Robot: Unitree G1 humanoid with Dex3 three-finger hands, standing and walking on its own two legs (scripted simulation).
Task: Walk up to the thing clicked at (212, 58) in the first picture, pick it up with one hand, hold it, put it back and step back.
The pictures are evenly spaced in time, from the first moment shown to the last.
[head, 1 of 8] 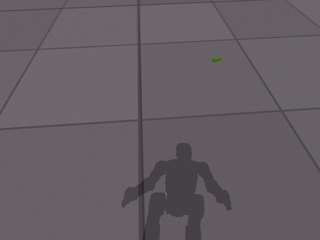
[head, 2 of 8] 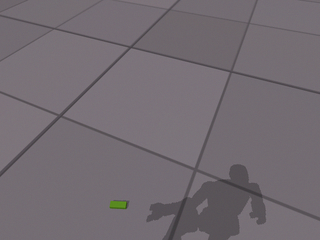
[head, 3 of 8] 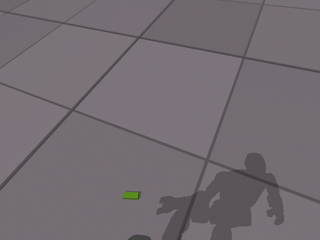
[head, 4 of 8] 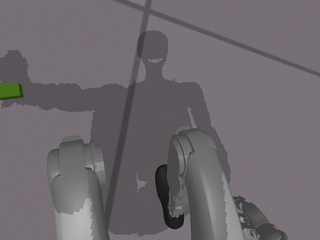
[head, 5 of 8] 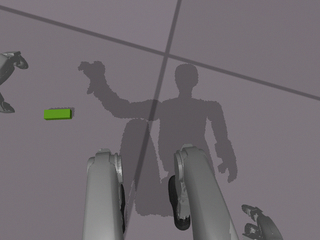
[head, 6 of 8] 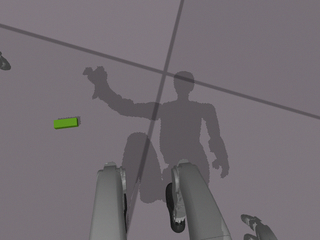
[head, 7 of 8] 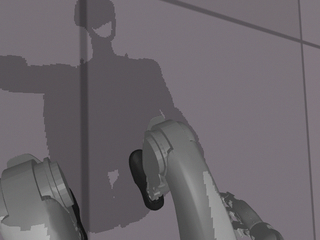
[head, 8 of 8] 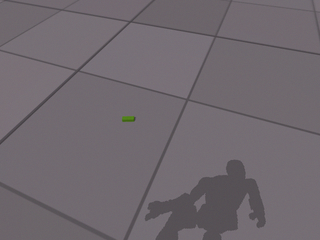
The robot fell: no
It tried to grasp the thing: yes
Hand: left
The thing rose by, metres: 0.11
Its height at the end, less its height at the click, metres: +0.00
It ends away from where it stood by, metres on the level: 0.03
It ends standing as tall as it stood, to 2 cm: yes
